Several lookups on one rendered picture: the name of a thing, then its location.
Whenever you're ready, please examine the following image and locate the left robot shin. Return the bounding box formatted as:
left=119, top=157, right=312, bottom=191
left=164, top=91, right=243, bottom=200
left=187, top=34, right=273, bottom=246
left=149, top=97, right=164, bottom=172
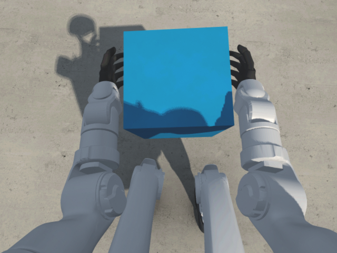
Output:
left=130, top=158, right=158, bottom=184

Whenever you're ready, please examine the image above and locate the robot right forearm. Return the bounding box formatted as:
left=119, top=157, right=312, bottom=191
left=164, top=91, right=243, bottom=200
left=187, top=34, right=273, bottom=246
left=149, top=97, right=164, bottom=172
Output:
left=233, top=79, right=307, bottom=201

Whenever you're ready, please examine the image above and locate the left robot upper arm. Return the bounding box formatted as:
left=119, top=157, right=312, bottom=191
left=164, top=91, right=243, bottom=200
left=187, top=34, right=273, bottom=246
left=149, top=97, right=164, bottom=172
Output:
left=2, top=171, right=127, bottom=253

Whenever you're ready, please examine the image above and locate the right robot upper arm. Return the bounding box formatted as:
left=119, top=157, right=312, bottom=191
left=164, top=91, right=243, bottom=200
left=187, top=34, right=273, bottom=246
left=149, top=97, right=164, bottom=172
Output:
left=235, top=170, right=337, bottom=253

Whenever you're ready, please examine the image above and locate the robot left hand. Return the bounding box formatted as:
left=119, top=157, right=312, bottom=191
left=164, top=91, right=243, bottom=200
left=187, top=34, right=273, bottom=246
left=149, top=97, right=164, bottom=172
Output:
left=99, top=47, right=124, bottom=89

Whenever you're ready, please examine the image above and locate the robot right hand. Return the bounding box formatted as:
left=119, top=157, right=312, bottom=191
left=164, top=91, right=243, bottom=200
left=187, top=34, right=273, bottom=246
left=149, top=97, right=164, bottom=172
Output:
left=229, top=45, right=256, bottom=89

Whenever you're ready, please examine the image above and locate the robot right thigh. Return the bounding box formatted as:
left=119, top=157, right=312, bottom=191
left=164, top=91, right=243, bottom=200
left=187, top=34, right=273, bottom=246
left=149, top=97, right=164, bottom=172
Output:
left=195, top=169, right=245, bottom=253

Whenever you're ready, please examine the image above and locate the carton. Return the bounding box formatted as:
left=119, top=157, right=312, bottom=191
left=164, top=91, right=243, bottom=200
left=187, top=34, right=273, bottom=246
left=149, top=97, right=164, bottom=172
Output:
left=123, top=26, right=234, bottom=139

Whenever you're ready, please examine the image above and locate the robot left forearm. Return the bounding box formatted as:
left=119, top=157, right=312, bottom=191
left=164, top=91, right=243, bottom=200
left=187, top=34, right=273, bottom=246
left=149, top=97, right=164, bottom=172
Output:
left=61, top=81, right=123, bottom=209

